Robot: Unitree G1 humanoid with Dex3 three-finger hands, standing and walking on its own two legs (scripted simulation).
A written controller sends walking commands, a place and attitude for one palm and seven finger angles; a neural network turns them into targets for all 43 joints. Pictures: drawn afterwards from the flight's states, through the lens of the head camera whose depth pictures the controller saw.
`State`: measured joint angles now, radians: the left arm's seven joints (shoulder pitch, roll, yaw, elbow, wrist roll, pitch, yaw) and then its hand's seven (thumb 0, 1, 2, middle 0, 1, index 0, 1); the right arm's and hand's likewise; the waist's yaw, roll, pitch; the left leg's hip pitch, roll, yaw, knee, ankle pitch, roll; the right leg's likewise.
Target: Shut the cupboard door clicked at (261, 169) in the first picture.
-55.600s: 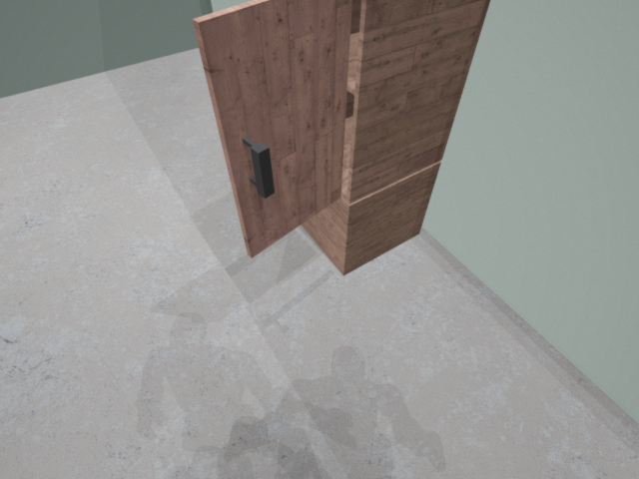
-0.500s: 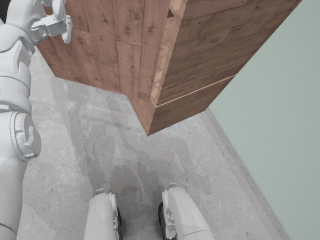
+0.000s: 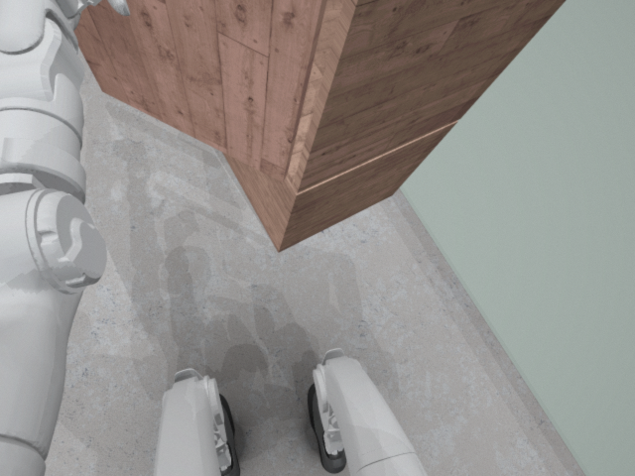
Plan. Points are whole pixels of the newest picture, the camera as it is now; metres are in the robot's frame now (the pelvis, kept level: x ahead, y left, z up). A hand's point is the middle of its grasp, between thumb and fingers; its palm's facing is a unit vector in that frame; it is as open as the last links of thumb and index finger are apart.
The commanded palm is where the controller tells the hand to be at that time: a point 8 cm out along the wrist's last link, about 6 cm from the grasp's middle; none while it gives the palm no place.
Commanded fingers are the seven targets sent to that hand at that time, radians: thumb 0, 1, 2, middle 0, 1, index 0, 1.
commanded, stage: pull the fist back off the door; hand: left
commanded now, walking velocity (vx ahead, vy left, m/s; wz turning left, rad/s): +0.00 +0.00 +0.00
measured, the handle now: out of the picture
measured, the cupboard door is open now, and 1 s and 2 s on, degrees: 35 34 34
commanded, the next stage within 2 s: draw the hand back to the body in 0.72 s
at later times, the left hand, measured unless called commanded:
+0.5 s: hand (129, 37) +0.55 +0.11 +0.11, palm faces +0.11 -0.99 -0.06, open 3.1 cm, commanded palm +0.51 +0.15 +0.12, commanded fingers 0.00 0.90 0.90 -1.30 -1.50 -1.30 -1.50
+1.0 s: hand (107, 61) +0.50 +0.12 +0.14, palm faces +0.12 -0.99 -0.03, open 3.1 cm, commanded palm +0.44 +0.17 +0.15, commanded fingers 0.00 0.90 0.90 -1.30 -1.50 -1.30 -1.50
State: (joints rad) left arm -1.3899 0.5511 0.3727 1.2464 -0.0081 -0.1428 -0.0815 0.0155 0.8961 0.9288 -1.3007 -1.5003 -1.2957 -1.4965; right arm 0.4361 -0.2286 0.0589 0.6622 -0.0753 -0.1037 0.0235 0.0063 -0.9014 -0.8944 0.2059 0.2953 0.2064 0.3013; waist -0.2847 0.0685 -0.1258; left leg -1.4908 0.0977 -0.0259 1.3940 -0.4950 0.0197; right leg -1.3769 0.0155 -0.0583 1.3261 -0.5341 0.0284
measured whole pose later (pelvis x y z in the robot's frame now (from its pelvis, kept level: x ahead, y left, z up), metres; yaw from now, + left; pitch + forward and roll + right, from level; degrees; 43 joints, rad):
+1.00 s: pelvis +0.03 -0.03 +0.06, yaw +3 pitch +21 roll +0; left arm -0.70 0.24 0.29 0.92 -0.07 -0.46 -0.01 0.02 0.90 0.90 -1.30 -1.50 -1.29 -1.50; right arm 0.34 -0.22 -0.01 0.62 -0.01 0.04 0.03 0.01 -0.90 -0.89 0.20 0.29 0.20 0.30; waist -0.12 0.05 -0.14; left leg -1.02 0.08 0.03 1.11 -0.45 -0.03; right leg -0.97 0.00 -0.02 1.13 -0.53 -0.01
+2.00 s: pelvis +0.07 -0.01 +0.15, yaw +5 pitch -3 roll +0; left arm 0.41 0.35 0.30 -0.35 -0.08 0.00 0.11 0.02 0.90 0.90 -0.50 -0.62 -0.49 -0.61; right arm 0.19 -0.21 0.05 0.61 0.02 -0.04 -0.07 0.01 -0.90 -0.89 0.21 0.30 0.21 0.30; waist 0.06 0.07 0.00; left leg -0.15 0.02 0.03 0.44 -0.24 0.00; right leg -0.07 -0.04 -0.04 0.41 -0.29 0.02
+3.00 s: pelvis +0.02 +0.01 +0.15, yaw +4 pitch +1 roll -1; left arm 0.55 0.46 0.44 -0.47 -0.08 -0.12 0.13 0.01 0.89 0.90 -0.21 -0.30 -0.21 -0.30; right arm 0.15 -0.21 0.01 0.54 0.02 0.04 -0.10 0.02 -0.90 -0.89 0.20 0.30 0.21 0.30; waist 0.00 0.02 0.01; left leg -0.32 0.01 0.06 0.50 -0.20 0.03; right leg -0.25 -0.05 -0.01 0.47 -0.24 0.05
